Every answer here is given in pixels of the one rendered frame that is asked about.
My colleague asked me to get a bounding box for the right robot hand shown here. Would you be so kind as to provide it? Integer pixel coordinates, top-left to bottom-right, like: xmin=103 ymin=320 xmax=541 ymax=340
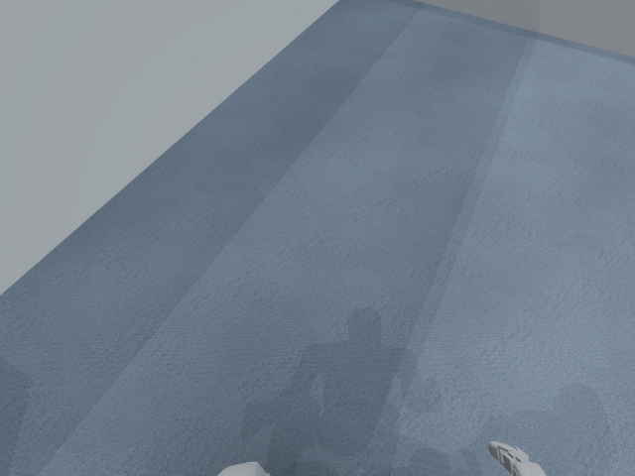
xmin=488 ymin=441 xmax=546 ymax=476

